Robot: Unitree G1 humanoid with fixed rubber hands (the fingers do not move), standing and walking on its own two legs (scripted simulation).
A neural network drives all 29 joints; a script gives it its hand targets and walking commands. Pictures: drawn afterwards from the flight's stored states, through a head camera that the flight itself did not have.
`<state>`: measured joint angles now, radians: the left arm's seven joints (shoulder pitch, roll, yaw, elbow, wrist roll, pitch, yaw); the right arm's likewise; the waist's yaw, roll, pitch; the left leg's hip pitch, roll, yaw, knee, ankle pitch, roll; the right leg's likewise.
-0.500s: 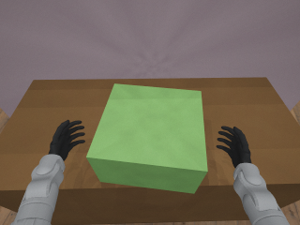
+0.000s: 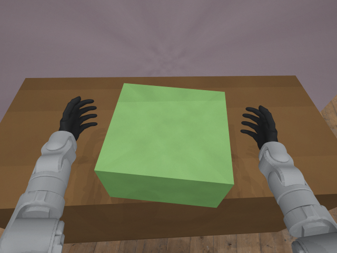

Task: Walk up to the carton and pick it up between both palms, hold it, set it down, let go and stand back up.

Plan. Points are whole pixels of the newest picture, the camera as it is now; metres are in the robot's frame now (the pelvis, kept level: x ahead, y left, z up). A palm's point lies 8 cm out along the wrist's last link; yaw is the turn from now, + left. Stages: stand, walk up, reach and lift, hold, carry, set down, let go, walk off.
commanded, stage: reach and lift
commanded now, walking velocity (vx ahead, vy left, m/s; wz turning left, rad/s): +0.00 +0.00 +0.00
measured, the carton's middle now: (168, 143) +0.42 +0.03 -0.05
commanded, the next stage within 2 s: none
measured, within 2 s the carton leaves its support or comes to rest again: neither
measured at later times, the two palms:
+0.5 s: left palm (83, 143) +0.39 +0.25 +0.00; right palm (258, 150) +0.37 -0.21 +0.01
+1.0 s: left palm (90, 150) +0.39 +0.25 -0.04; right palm (248, 153) +0.37 -0.19 -0.02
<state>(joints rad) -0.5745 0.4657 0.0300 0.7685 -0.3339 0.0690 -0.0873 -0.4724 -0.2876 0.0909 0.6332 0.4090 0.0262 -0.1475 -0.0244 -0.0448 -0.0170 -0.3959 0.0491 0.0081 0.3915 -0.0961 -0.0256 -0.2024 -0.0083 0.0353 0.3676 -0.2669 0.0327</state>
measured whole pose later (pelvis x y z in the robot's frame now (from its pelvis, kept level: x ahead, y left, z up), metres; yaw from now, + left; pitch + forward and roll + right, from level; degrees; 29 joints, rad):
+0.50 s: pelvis -0.01 +0.00 -0.02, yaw +0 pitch +16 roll -2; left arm -0.69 0.42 -0.09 1.22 -0.36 -0.27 -0.07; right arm -0.61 -0.25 0.14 1.05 0.44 -0.21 -0.09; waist -0.06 -0.02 -0.17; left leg -0.71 0.06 -0.02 0.57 -0.15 -0.02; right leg -0.51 0.01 0.01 0.55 -0.32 0.04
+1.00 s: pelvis -0.02 +0.02 -0.04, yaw -1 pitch +24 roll -4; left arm -0.77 0.38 -0.14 1.29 -0.37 -0.38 -0.04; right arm -0.72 -0.24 0.11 1.20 0.42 -0.33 -0.05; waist -0.05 -0.01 -0.24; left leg -0.99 0.06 -0.04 0.76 -0.19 -0.01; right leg -0.78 0.01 0.00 0.74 -0.38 0.05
